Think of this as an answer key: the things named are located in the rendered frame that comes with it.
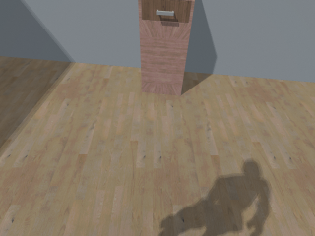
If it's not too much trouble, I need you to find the drawer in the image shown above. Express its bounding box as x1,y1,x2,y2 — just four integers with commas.
141,0,191,23

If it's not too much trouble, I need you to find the handle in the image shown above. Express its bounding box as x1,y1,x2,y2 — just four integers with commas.
156,10,174,16

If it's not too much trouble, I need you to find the cabinet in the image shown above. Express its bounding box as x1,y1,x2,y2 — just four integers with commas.
138,0,195,96

